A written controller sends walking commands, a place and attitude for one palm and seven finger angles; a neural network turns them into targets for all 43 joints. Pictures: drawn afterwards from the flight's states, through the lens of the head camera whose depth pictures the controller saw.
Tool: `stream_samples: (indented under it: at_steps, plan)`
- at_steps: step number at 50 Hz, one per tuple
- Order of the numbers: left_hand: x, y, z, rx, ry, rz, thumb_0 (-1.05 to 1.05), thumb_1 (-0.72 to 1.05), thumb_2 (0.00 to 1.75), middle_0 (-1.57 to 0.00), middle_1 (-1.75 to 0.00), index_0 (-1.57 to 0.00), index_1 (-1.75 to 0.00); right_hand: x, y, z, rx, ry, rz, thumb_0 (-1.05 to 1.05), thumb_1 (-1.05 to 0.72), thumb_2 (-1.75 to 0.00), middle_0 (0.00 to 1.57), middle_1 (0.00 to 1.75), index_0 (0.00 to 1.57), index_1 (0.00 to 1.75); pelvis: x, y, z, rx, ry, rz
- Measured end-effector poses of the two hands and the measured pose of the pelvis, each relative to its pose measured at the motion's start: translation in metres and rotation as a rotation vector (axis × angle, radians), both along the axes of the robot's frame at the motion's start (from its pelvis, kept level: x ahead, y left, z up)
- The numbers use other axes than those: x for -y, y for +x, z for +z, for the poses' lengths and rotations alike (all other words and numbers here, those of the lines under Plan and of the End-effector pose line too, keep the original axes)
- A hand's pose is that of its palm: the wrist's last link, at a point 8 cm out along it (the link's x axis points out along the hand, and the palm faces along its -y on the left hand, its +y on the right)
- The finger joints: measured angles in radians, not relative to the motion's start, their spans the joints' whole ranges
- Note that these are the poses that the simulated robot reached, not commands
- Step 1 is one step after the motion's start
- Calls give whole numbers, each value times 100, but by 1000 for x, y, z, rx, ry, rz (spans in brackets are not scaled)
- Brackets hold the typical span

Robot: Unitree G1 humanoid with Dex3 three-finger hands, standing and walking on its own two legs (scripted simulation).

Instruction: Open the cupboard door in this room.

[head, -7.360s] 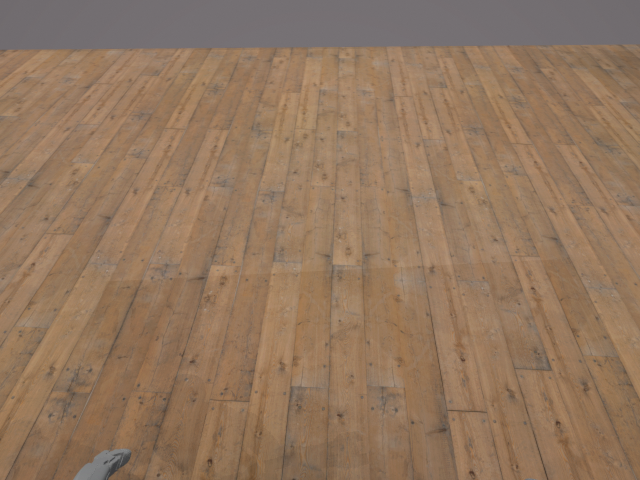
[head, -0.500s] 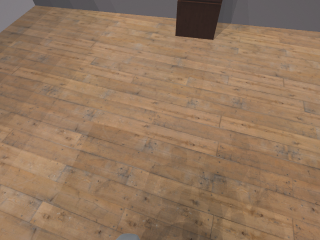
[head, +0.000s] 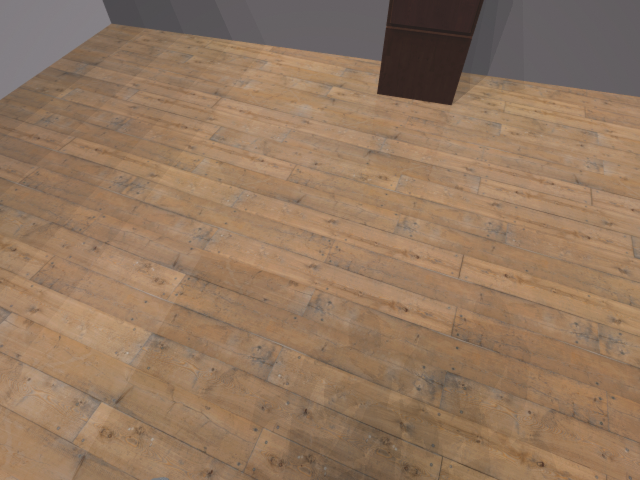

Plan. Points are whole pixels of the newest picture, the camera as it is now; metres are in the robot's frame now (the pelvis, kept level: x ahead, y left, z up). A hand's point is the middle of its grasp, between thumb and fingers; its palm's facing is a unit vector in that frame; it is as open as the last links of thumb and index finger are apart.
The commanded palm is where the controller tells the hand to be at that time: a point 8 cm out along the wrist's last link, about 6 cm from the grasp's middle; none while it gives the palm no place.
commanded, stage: turn or walk to find it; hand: left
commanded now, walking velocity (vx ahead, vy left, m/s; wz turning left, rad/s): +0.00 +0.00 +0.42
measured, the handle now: out of the picture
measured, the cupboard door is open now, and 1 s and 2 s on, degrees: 0 0 0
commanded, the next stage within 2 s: stand and wait in 0.16 s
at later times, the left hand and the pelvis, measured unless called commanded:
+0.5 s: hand out of the picture -0.03 +0.23 -0.19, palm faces +0.19 -0.96 -0.20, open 7.4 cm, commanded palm none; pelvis -0.01 +0.04 +0.00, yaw +8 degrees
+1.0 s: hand out of the picture -0.04 +0.20 -0.17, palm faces +0.14 -0.97 -0.21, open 7.3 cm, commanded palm none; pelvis -0.02 +0.03 +0.01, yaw +7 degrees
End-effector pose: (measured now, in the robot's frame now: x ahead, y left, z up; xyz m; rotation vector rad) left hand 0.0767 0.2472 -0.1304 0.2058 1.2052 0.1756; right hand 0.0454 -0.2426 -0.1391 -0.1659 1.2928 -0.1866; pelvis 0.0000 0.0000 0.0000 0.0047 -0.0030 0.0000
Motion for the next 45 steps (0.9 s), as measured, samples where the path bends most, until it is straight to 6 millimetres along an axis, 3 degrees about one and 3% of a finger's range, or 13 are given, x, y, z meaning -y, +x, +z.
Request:
stream_samples:
  at_steps: [5, 13, 17, 22, 26, 30, 37, 45]
  plan:
    - [10, -4, 9, 46, 30, 15, 0, 91, 90, -20, -30, -20, -30, 19, -17, -13, -72, 9, 6, 0, -92, -90, 20, 30, 20, 30, 10, -3, -3, -1, 3, 56]
    - [7, -47, 5, -19, 7, 94, 0, 90, 90, -21, -30, -20, -30, 17, -9, -6, -113, 0, 75, 0, -91, -90, 20, 30, 19, 30, 4, -6, 1, 4, 0, 126]
    - [-2, -73, -8, -66, -27, 133, 0, 90, 90, -21, -30, -20, -30, -1, 7, -1, -93, -21, 124, 0, -91, -90, 20, 30, 19, 30, -9, -7, -2, 1, -9, 141]
    - [-25, -106, -32, -142, -71, 198, 0, 90, 90, -21, -30, -20, -30, -37, 33, 4, -10, -45, 183, 0, -91, -90, 20, 30, 19, 30, -34, -8, -11, 10, -17, 147]
    - [-36, -121, -29, -197, -79, 212, 0, 91, 90, -20, -30, -20, -30, -65, 42, 15, 45, -37, 201, 0, -91, -90, 20, 30, 20, 30, -45, -7, -1, 21, -25, 138]
    - [-42, -122, -19, -187, -83, 216, 1, 91, 90, -20, -30, -20, -30, -76, 44, 20, 70, -35, 200, 0, -93, -90, 20, 30, 20, 30, -53, -10, 6, 25, -29, 145]
    - [-39, -113, -12, -143, -61, 189, 0, 91, 90, -20, -30, -20, -30, -76, 26, 9, 56, 2, 172, 0, -93, -90, 20, 30, 20, 30, -53, -16, 5, 35, 4, 138]
    - [-15, -116, -3, -122, -37, 161, 0, 92, 90, -20, -30, -20, -30, -60, -24, -12, -42, 57, 112, 0, -93, -90, 20, 30, 20, 30, -39, -21, 4, 53, 12, 133]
